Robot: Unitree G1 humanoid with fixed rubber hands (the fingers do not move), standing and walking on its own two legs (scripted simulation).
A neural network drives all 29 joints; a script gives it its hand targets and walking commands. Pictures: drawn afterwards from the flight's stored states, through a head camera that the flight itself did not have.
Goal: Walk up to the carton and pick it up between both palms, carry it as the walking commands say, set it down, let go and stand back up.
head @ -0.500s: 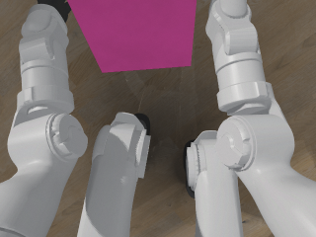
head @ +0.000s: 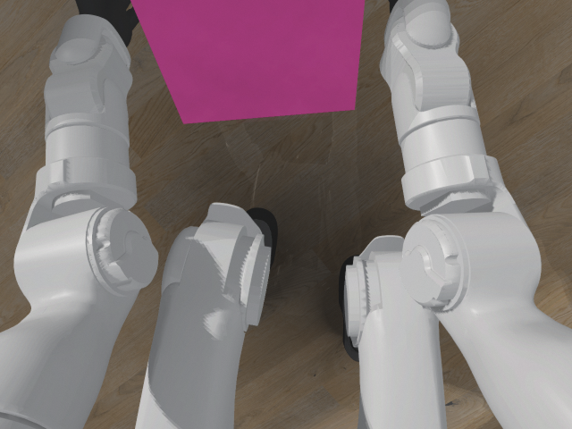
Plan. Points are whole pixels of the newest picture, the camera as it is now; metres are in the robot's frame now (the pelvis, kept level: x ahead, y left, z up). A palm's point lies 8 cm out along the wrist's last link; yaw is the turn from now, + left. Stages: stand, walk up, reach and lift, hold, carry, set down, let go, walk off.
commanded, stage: set down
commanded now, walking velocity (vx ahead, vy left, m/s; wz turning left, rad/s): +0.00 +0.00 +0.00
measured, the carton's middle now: out of the picture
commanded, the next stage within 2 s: let go in 1.96 s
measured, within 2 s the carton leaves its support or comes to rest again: rests again in 0.94 s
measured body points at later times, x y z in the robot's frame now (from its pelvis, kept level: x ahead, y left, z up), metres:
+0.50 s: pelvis -0.02 -0.01 -0.01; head +0.36 +0.05 +0.21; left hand +0.44 +0.31 -0.24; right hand +0.53 -0.03 -0.22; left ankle +0.11 +0.11 -0.35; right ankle +0.07 -0.10 -0.35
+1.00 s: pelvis -0.03 +0.01 +0.03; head +0.33 +0.11 +0.26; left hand +0.45 +0.33 -0.15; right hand +0.56 +0.00 -0.13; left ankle +0.11 +0.11 -0.35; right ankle +0.07 -0.10 -0.35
